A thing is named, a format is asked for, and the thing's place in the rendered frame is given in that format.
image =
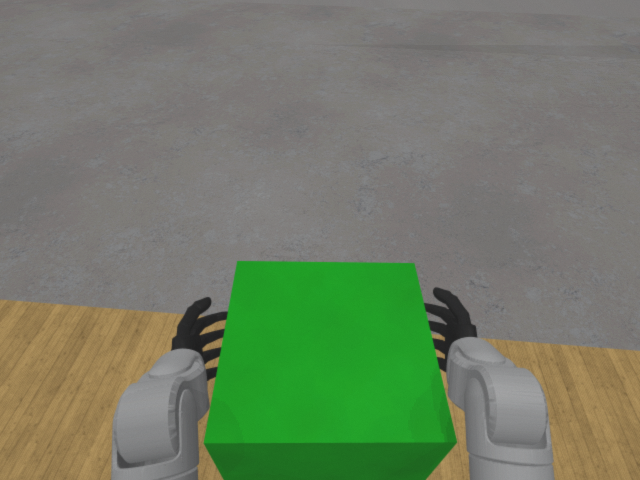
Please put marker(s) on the right robot hand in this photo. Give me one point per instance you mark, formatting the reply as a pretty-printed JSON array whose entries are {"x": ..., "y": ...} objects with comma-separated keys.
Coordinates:
[{"x": 457, "y": 319}]

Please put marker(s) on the carton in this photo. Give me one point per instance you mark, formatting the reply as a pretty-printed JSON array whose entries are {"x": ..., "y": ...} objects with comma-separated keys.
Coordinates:
[{"x": 327, "y": 371}]

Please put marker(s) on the robot right forearm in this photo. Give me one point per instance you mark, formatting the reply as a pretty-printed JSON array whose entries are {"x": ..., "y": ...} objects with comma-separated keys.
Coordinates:
[{"x": 506, "y": 414}]

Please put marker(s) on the robot left forearm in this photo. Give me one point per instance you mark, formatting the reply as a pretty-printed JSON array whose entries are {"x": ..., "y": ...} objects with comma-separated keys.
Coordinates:
[{"x": 155, "y": 425}]

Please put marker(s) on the left robot hand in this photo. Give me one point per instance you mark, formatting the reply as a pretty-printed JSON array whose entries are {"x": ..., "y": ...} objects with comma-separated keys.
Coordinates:
[{"x": 189, "y": 329}]

